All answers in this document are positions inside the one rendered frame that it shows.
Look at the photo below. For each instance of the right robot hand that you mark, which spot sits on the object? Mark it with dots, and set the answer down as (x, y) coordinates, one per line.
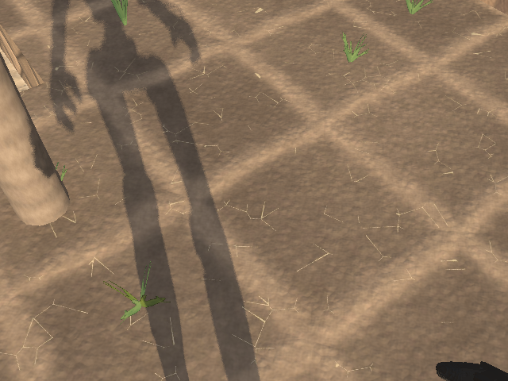
(463, 371)

